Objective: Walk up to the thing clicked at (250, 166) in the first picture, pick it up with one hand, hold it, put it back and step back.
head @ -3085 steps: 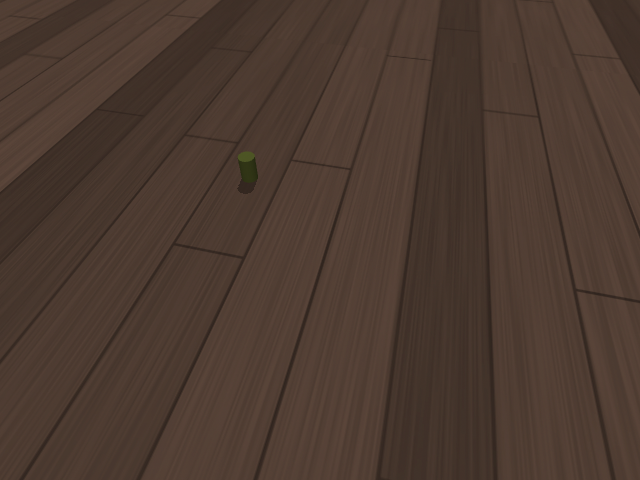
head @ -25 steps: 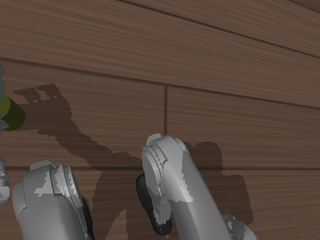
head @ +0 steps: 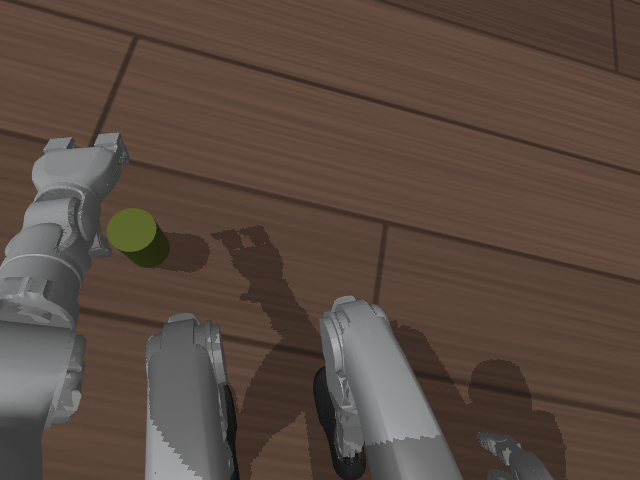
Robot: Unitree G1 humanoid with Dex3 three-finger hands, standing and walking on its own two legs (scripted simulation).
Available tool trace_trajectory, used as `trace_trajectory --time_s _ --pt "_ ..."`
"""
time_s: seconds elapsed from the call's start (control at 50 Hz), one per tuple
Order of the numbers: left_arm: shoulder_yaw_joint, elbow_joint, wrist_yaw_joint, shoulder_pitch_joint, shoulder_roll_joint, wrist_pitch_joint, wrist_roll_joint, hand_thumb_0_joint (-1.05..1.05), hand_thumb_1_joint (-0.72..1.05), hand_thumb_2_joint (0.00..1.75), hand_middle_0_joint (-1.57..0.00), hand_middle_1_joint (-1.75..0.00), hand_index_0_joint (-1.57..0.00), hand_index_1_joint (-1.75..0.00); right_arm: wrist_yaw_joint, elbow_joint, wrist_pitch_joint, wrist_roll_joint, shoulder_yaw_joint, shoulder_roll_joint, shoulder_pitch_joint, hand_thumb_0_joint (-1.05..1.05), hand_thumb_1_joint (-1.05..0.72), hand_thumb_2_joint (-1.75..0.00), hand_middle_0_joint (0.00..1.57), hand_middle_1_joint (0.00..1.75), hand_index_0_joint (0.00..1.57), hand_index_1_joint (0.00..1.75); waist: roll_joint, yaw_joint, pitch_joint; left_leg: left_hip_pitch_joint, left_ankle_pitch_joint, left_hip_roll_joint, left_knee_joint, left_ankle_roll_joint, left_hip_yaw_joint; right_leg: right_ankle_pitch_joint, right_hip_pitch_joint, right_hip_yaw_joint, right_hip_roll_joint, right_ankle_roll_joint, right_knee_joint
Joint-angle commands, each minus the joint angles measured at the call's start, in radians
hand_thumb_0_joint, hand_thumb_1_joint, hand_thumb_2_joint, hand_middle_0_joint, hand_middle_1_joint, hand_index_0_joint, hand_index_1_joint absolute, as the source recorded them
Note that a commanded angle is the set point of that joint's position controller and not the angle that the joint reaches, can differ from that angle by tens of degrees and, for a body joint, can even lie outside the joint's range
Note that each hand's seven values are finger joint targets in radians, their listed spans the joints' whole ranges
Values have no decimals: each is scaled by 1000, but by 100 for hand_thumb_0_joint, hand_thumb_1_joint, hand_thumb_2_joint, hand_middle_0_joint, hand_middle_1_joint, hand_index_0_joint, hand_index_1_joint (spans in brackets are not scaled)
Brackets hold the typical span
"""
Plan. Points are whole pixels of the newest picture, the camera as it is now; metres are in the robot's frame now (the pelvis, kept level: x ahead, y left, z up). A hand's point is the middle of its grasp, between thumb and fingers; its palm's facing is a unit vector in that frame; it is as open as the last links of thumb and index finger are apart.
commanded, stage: withdraw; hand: left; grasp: from above
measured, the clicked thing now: (141, 239) +0.49 +0.25 -0.36
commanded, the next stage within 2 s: home in 0.10 s
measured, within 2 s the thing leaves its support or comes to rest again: neither
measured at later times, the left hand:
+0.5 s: hand (112, 210) +0.49 +0.25 -0.20, palm faces -0.33 -0.19 -0.92, open 12.7 cm
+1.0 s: hand (52, 308) +0.32 +0.23 +0.01, palm faces -0.13 -0.85 -0.52, open 7.7 cm
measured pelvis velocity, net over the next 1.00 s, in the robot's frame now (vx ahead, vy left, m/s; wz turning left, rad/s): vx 0.02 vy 0.00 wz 0.07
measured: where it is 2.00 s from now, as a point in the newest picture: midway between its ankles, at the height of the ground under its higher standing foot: (284, 451)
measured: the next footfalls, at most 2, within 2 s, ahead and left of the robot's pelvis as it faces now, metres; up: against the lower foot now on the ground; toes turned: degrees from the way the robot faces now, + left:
none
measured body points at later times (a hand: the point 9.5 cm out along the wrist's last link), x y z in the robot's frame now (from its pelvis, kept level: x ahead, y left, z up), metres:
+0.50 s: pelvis +0.00 +0.00 -0.06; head +0.23 +0.04 +0.32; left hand +0.51 +0.26 -0.15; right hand +0.02 -0.24 -0.19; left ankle +0.09 +0.12 -0.39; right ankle +0.09 -0.11 -0.39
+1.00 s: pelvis +0.02 +0.00 +0.13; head +0.15 +0.05 +0.55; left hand +0.33 +0.28 +0.04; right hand +0.20 -0.25 +0.03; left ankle +0.09 +0.12 -0.39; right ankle +0.09 -0.11 -0.39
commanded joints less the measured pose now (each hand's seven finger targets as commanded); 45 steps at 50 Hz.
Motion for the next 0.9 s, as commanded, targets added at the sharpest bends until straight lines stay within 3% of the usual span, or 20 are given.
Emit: trace_trajectory --time_s 0.0,0.04,0.08,0.18,0.22,0.26,0.28,0.3,0.34,0.4,0.42,0.44,0.5,0.52,0.58,0.68,0.74,0.82,0.88 --pt "52 -104 112 -348 182 -39 64 0 -46 96 -13 -93 -13 -94 -25 -8 -4 -7 -55 -177 151 0 -89 -90 20 30 20 30 198 -26 -550 428 121 -19 -201 21 31 186 223 -9 13 -43 -209" --pt "58 -25 172 -351 177 -45 91 0 -47 96 -13 -93 -13 -94 -21 3 -8 -18 -50 -169 138 0 -90 -90 20 30 20 30 208 -41 -526 417 117 -21 -187 21 38 190 198 -7 17 -43 -196" --pt "56 74 225 -395 157 -52 123 0 -49 97 -11 -95 -10 -96 -21 21 -17 -29 -40 -168 142 0 -90 -90 20 30 20 30 177 -82 -483 356 84 -24 -161 26 40 170 156 -13 16 -42 -183" --pt "124 179 330 -500 268 -64 170 0 -48 96 -12 -96 -12 -96 -12 47 -61 -63 -20 -182 147 0 -90 -90 20 30 20 30 233 -100 -545 324 71 -28 -85 19 50 134 144 4 10 -38 -128" --pt "166 137 359 -560 325 -64 171 0 -35 88 -24 -80 -22 -80 -6 49 -77 -76 -13 -193 154 0 -88 -89 20 30 20 30 271 -92 -627 344 84 -29 -55 18 57 139 158 6 4 -33 -115" --pt "171 121 367 -565 313 -64 144 0 -30 87 -24 -65 -21 -68 0 45 -87 -85 -14 -190 158 0 -88 -89 20 30 20 30 311 -104 -690 363 91 -25 -34 14 53 134 187 12 9 -34 -101" --pt "188 93 371 -561 334 -59 134 0 -29 85 -23 -64 -21 -66 1 47 -91 -85 -19 -198 158 0 -88 -89 20 30 20 30 328 -88 -723 390 84 -27 -39 12 54 123 174 2 5 -35 -102" --pt "199 81 369 -538 338 -54 115 0 -25 87 -24 -64 -21 -66 3 42 -93 -88 -23 -196 167 0 -88 -89 20 30 20 30 352 -92 -732 396 88 -24 -33 9 55 125 195 1 6 -35 -97" --pt "218 0 355 -503 353 -42 71 0 -19 88 -24 -63 -21 -65 4 28 -94 -84 -39 -190 170 0 -88 -90 20 30 20 30 401 -59 -819 449 84 -24 -58 2 52 107 217 -7 6 -44 -92" --pt "241 -80 316 -424 343 -5 -4 0 -8 90 -24 -61 -21 -63 3 18 -79 -66 -68 -196 201 0 -89 -90 20 30 20 30 398 -19 -871 481 72 -25 -97 6 55 115 228 -29 2 -44 -110" --pt "235 -80 295 -385 314 11 -42 0 -16 85 -22 -69 -22 -71 5 8 -75 -59 -76 -178 206 0 -89 -90 20 30 20 30 364 -24 -852 484 82 -21 -100 9 51 131 246 -30 5 -43 -122" --pt "217 -97 273 -386 285 20 -75 0 -8 88 -23 -61 -21 -63 2 22 -67 -53 -78 -177 211 0 -89 -90 20 30 20 30 325 -38 -830 449 76 -22 -101 15 52 135 250 -27 9 -39 -142" --pt "226 -175 203 -331 253 46 -178 0 5 88 -23 -55 -21 -57 -2 25 -53 -28 -94 -179 236 0 -89 -90 20 30 20 30 263 -24 -834 458 122 -27 -124 26 53 196 322 -20 9 -33 -179" --pt "211 -159 174 -283 210 55 -214 0 9 89 -23 -55 -21 -57 -4 23 -49 -18 -98 -175 237 0 -89 -90 20 30 20 30 219 -27 -814 452 129 -27 -135 30 51 206 339 -17 11 -32 -191" --pt "221 -280 96 -133 183 60 -307 0 26 87 -22 -48 -20 -49 -8 0 -44 9 -109 -172 230 0 -89 -90 20 30 20 30 168 10 -795 482 183 -26 -188 38 43 263 409 -8 5 -28 -232" --pt "226 -509 -1 141 97 78 -466 0 65 86 -20 -34 -20 -35 -18 -62 -34 43 -115 -143 159 0 -90 -90 20 30 20 30 127 57 -679 569 185 -17 -322 33 27 256 484 5 -3 -29 -337" --pt "229 -654 -20 251 57 102 -547 0 88 91 -20 -31 -20 -31 -27 -108 -33 57 -119 -129 123 0 -90 -90 20 30 20 30 123 66 -653 658 186 -11 -398 32 18 245 534 11 -7 -29 -412" --pt "222 -768 -4 391 -19 133 -657 0 90 90 -20 -30 -20 -30 -49 -128 -50 70 -116 -113 77 0 -90 -90 20 30 20 30 109 62 -571 729 134 -12 -508 32 22 202 618 28 -15 -25 -532" --pt "225 -896 6 426 -28 152 -714 0 90 90 -20 -30 -20 -30 -72 -146 -74 78 -119 -115 45 0 -90 -90 20 30 20 30 167 71 -576 855 105 -9 -598 21 9 176 664 37 -20 -27 -592"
